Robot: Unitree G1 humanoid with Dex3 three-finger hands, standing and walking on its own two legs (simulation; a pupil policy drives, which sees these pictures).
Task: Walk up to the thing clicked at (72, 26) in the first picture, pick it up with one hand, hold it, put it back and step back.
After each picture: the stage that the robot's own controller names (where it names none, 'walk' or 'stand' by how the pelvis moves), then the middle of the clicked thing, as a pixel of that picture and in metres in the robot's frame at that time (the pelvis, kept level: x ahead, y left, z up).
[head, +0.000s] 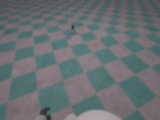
stand; (73, 29) +2.13 +0.55 -0.66
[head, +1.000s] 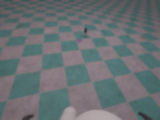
walk; (85, 32) +2.02 +0.23 -0.62
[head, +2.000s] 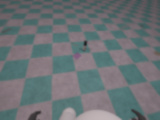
walk; (84, 46) +1.37 +0.11 -0.64
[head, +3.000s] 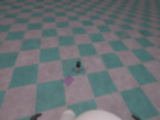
walk; (78, 67) +0.84 +0.16 -0.64
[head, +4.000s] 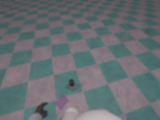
walk; (72, 85) +0.50 +0.22 -0.62
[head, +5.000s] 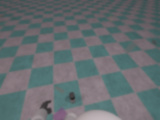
stand; (72, 98) +0.36 +0.19 -0.64
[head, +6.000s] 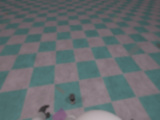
stand; (72, 99) +0.34 +0.18 -0.65
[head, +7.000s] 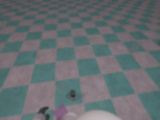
stand; (73, 95) +0.37 +0.19 -0.65
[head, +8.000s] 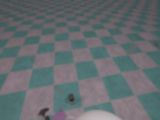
stand; (71, 99) +0.35 +0.20 -0.66
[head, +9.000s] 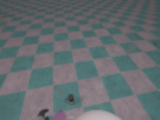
stand; (71, 99) +0.35 +0.20 -0.66
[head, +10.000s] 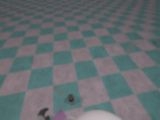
go down; (71, 99) +0.34 +0.20 -0.66
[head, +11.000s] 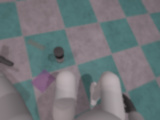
go down; (59, 56) +0.44 +0.21 -0.25
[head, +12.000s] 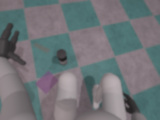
close in; (62, 58) +0.44 +0.20 -0.25
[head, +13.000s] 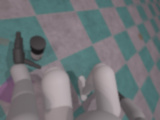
close in; (37, 50) +0.44 +0.24 -0.16
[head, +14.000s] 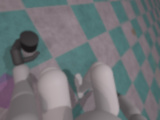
close; (29, 48) +0.44 +0.25 -0.16
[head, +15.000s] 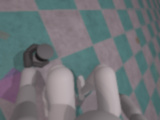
lift; (41, 56) +0.38 +0.23 -0.16
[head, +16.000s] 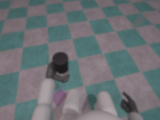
lift; (62, 70) +0.32 +0.18 +0.04
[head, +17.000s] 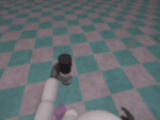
hold; (65, 71) +0.32 +0.17 +0.07
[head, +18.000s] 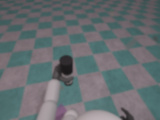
hold; (67, 72) +0.32 +0.16 +0.05
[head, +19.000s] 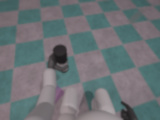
crouch; (62, 61) +0.40 +0.18 -0.01
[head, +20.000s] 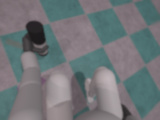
lower; (39, 42) +0.49 +0.24 -0.08
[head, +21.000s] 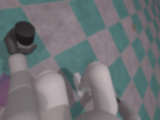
lower; (25, 41) +0.47 +0.25 -0.16
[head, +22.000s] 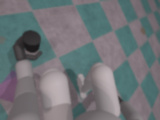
lower; (32, 48) +0.44 +0.25 -0.15
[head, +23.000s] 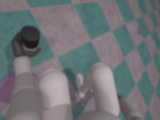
lower; (30, 44) +0.45 +0.25 -0.15
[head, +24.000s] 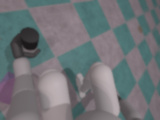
lower; (30, 46) +0.45 +0.25 -0.16
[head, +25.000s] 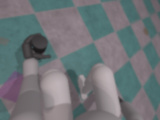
open; (39, 49) +0.45 +0.22 -0.18
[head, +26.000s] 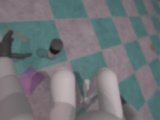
stand; (54, 50) +0.44 +0.21 -0.19
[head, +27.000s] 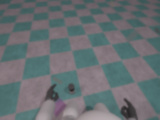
stand; (71, 89) +0.38 +0.17 -0.55
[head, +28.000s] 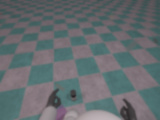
stand; (73, 95) +0.39 +0.16 -0.60
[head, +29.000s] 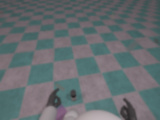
stand; (73, 95) +0.38 +0.16 -0.60
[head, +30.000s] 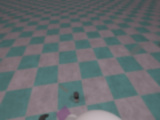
stand; (76, 97) +0.39 +0.16 -0.65
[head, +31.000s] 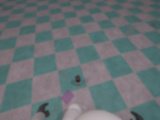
walk; (78, 81) +0.50 +0.15 -0.63
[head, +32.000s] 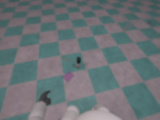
walk; (78, 62) +0.80 +0.16 -0.62
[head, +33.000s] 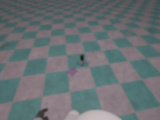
stand; (82, 60) +1.03 +0.18 -0.64
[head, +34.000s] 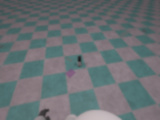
stand; (79, 61) +1.02 +0.19 -0.66
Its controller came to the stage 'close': yes
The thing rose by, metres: 0.71
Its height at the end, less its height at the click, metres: +0.00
